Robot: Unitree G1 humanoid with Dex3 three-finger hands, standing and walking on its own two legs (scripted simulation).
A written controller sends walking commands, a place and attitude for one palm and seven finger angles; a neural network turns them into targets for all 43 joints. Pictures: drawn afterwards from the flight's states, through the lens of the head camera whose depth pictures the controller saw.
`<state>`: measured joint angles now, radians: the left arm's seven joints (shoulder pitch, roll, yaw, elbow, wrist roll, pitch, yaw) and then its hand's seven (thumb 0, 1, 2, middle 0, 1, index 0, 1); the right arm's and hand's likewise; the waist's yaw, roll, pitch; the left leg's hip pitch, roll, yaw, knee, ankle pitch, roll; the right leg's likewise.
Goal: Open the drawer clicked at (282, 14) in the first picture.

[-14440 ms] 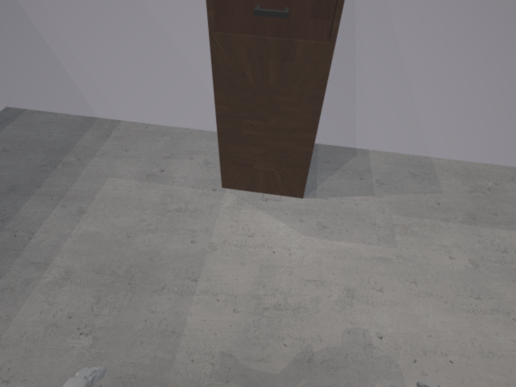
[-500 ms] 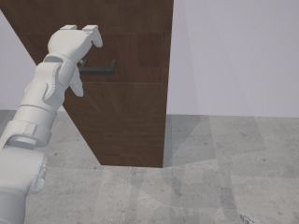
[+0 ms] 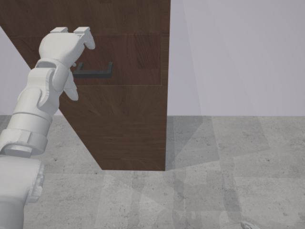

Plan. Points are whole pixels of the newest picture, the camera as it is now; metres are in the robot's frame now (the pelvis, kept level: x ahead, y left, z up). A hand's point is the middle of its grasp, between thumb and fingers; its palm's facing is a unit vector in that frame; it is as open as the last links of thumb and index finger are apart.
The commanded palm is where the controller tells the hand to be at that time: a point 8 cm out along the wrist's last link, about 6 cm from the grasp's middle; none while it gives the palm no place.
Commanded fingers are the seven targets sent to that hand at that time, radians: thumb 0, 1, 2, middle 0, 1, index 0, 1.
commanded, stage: move the hooked fingers above the handle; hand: left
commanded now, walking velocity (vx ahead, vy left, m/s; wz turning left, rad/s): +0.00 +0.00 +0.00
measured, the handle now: (94, 69) +0.52 +0.20 +0.13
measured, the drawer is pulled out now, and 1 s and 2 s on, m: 0.00 0.00 0.00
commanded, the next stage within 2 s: lower the fingers behind the handle in 0.26 s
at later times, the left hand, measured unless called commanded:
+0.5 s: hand (74, 55) +0.47 +0.22 +0.21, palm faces +0.17 -0.03 -0.99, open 13.8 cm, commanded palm +0.44 +0.22 +0.23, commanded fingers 0.00 -0.50 0.30 -0.30 -1.20 -0.30 -1.20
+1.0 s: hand (83, 82) +0.46 +0.21 +0.14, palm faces +0.03 -0.03 -1.00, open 13.9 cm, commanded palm +0.43 +0.22 +0.20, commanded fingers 0.00 -0.50 0.30 -0.30 -1.20 -0.30 -1.20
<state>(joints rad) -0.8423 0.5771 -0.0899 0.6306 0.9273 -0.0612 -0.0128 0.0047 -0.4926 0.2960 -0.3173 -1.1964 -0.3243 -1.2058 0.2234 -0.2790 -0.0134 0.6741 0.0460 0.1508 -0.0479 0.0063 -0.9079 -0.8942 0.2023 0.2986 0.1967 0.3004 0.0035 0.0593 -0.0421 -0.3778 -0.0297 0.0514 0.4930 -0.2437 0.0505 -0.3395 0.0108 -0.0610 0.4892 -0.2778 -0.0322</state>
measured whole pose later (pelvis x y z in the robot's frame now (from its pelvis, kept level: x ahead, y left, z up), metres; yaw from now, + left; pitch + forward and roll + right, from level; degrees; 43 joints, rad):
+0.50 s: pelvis +0.00 +0.00 +0.00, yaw -1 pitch +7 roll +0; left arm -0.90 0.55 -0.09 0.71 0.92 0.05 0.02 0.01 -0.49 0.30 -0.31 -1.20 -0.33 -1.21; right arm 0.18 -0.27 0.02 0.68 0.05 0.17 -0.04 0.01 -0.91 -0.89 0.20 0.30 0.20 0.30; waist 0.01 0.08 -0.06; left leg -0.36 -0.02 0.07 0.47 -0.24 0.04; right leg -0.34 0.02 -0.04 0.48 -0.27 -0.04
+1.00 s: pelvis +0.00 +0.00 -0.01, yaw +0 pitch +9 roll +0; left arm -0.80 0.53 -0.12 0.67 0.95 -0.06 0.00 0.00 -0.49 0.30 -0.32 -1.23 -0.31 -1.20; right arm 0.24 -0.29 -0.03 0.66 0.05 0.17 -0.04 0.01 -0.91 -0.89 0.20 0.30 0.20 0.30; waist 0.00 0.05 -0.06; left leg -0.45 -0.03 0.05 0.55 -0.27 0.05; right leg -0.40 0.01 -0.06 0.54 -0.30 -0.03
